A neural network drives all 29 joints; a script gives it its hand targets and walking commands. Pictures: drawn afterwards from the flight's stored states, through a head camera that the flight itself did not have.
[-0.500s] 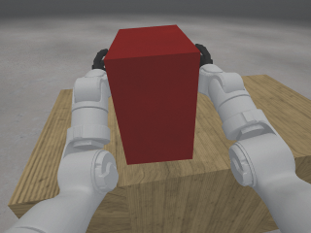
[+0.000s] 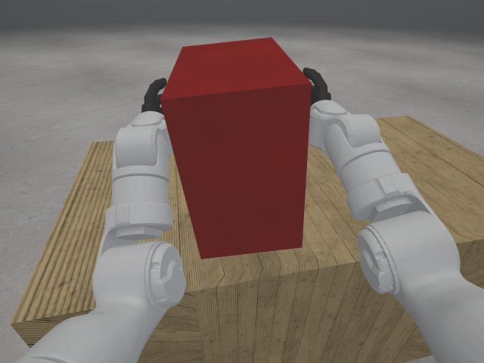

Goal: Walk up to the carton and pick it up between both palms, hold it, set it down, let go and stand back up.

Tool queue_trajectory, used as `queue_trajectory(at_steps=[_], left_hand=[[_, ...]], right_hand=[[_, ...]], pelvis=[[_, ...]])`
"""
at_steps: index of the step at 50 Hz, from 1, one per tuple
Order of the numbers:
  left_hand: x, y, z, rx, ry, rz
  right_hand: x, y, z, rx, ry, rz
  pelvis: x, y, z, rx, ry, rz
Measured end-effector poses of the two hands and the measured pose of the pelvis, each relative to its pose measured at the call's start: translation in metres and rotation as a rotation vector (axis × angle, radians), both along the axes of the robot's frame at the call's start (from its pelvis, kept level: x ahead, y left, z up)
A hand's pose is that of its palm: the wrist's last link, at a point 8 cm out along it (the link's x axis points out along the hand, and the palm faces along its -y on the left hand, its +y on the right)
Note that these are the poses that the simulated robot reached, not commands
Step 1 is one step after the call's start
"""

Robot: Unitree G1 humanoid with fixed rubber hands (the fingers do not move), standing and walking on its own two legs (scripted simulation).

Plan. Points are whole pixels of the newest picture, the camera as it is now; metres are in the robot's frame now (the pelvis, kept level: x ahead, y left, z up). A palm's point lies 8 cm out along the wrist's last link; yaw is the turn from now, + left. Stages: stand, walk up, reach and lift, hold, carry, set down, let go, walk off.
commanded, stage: hold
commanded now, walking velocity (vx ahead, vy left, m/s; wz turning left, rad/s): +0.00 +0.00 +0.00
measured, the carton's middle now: (238, 140) +0.39 +0.00 +0.25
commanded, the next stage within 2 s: set down in 0.60 s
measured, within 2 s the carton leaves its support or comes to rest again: neither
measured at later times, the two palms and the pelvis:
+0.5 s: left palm (158, 125) +0.37 +0.13 +0.29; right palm (319, 115) +0.37 -0.13 +0.30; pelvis +0.00 +0.00 +0.00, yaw +0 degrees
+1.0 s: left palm (161, 119) +0.40 +0.13 +0.28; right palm (317, 110) +0.38 -0.13 +0.30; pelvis +0.00 -0.01 +0.00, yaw +1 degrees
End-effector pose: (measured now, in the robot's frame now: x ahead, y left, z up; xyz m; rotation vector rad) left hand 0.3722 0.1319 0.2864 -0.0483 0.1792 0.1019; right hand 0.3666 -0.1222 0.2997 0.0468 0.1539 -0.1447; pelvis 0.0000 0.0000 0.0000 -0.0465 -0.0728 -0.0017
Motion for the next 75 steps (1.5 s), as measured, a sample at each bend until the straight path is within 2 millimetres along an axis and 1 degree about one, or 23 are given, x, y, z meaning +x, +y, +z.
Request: queue_trajectory(at_steps=[8, 24, 36, 45, 47, 50, 59, 64, 68, 75], left_hand=[[0.000, 0.001, 0.005, -0.004, 0.005, 0.004], [0.002, -0.004, -0.001, 0.004, 0.021, -0.003], [-0.001, -0.003, 0.006, 0.010, -0.011, -0.001], [0.014, -0.007, 0.011, -0.019, -0.073, -0.018], [0.018, -0.008, 0.008, -0.027, -0.077, -0.026], [0.025, -0.006, -0.001, -0.025, -0.069, -0.026], [0.037, 0.004, -0.047, -0.001, -0.046, -0.010], [0.039, 0.006, -0.060, 0.014, -0.049, 0.006], [0.041, 0.005, -0.059, 0.033, -0.055, 0.005], [0.044, 0.001, -0.049, 0.062, -0.068, 0.000]], right_hand=[[0.001, 0.001, 0.005, 0.003, 0.005, 0.002], [0.001, -0.004, -0.003, 0.006, 0.023, 0.001], [-0.002, -0.002, 0.007, -0.001, -0.008, 0.002], [0.006, -0.007, 0.014, 0.036, -0.080, -0.026], [0.010, -0.007, 0.011, 0.031, -0.083, -0.025], [0.017, -0.005, -0.001, 0.018, -0.077, -0.024], [0.031, 0.004, -0.059, 0.010, -0.050, -0.012], [0.033, 0.007, -0.081, 0.020, -0.051, -0.007], [0.035, 0.006, -0.086, 0.030, -0.058, -0.009], [0.037, 0.003, -0.077, 0.032, -0.070, -0.014]], pelvis=[[-0.001, -0.001, 0.000, 0.002, 0.003, 0.005], [-0.002, -0.003, 0.001, 0.001, 0.003, 0.005], [0.000, -0.004, 0.001, 0.003, 0.004, 0.016], [0.000, -0.006, 0.003, 0.013, -0.022, 0.022], [0.000, -0.007, 0.003, 0.016, -0.032, 0.020], [0.000, -0.008, 0.004, 0.019, -0.041, 0.017], [0.003, -0.007, 0.005, 0.015, -0.031, 0.022], [0.006, -0.004, 0.004, 0.008, -0.017, 0.031], [0.009, 0.000, 0.004, 0.004, -0.008, 0.035], [0.013, 0.006, 0.003, 0.003, -0.012, 0.025]])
